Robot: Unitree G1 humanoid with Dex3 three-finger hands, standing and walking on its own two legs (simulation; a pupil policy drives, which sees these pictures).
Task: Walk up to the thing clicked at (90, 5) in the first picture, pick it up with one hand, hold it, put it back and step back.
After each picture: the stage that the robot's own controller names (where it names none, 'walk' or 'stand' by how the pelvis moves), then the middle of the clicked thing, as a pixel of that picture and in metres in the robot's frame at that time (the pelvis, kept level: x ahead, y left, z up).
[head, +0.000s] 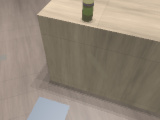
stand; (87, 10) +0.89 -0.04 +0.00
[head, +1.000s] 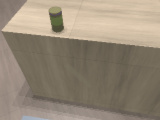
walk; (56, 19) +0.76 +0.16 +0.01
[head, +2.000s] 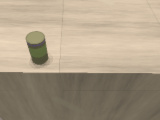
stand; (37, 48) +0.48 +0.17 +0.03
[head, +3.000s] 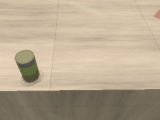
stand; (28, 66) +0.43 +0.21 +0.01
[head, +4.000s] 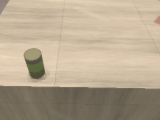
stand; (35, 64) +0.47 +0.19 +0.00
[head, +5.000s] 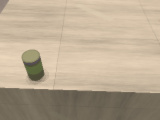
stand; (33, 65) +0.45 +0.20 +0.00
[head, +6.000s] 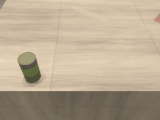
stand; (30, 68) +0.45 +0.21 +0.00
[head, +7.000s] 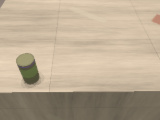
stand; (28, 69) +0.44 +0.22 -0.01
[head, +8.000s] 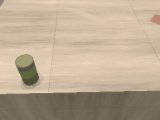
stand; (27, 70) +0.44 +0.22 -0.01
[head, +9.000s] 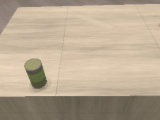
rise first; (36, 73) +0.43 +0.22 +0.00
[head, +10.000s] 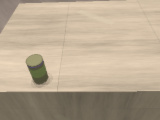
go down; (37, 69) +0.45 +0.22 +0.00
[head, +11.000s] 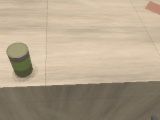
go down; (20, 60) +0.44 +0.19 +0.02
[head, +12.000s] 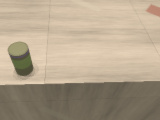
go down; (21, 59) +0.46 +0.20 +0.02
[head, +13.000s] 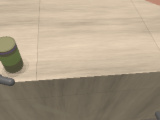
close in; (9, 55) +0.45 +0.22 +0.05
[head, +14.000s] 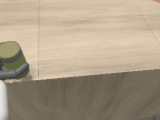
close; (14, 61) +0.42 +0.20 +0.06
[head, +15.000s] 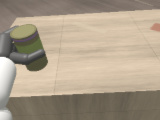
lift; (30, 48) +0.34 +0.15 +0.24
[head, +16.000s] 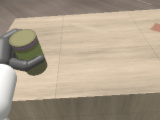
hold; (30, 53) +0.33 +0.15 +0.23
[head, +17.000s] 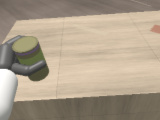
hold; (32, 59) +0.33 +0.15 +0.21
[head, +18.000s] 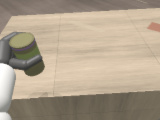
crouch; (28, 55) +0.36 +0.16 +0.20
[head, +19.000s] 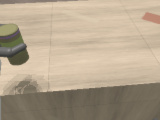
lower; (13, 45) +0.43 +0.21 +0.17
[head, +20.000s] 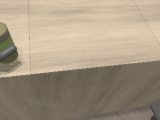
lower; (1, 43) +0.46 +0.21 +0.07
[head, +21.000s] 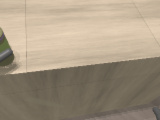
lower; out of the picture +0.46 +0.22 +0.07
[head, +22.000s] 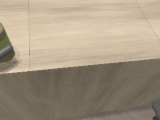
lower; out of the picture +0.46 +0.22 +0.07
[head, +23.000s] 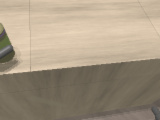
lower; out of the picture +0.46 +0.22 +0.07
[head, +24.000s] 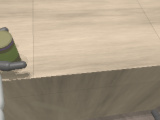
open; (5, 51) +0.44 +0.21 +0.06
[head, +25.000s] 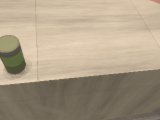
sink last; (11, 55) +0.43 +0.20 +0.05
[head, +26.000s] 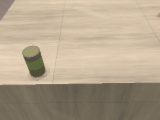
stand; (34, 61) +0.47 +0.22 +0.04
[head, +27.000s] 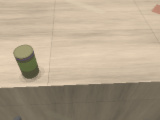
stand; (27, 62) +0.44 +0.21 +0.04
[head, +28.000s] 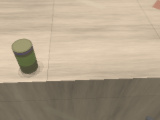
stand; (26, 56) +0.45 +0.21 +0.06
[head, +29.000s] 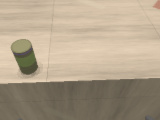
stand; (25, 57) +0.44 +0.21 +0.06
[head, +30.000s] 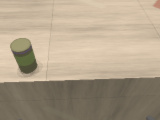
stand; (24, 56) +0.45 +0.21 +0.06
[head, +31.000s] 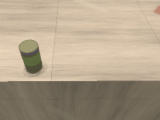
stand; (31, 57) +0.45 +0.20 +0.04
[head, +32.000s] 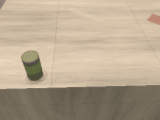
walk; (32, 66) +0.46 +0.20 +0.00
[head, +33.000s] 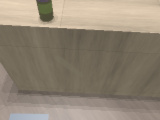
walk; (45, 6) +0.70 +0.16 +0.03
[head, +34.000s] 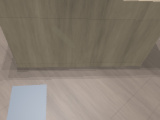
walk; out of the picture +1.02 +0.19 +0.01
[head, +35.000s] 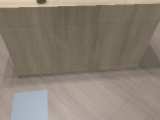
stand; out of the picture +1.06 +0.26 +0.00
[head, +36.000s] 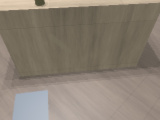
stand; out of the picture +1.08 +0.26 +0.00
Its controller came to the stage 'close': yes
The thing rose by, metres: 0.23
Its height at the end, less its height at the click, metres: +0.00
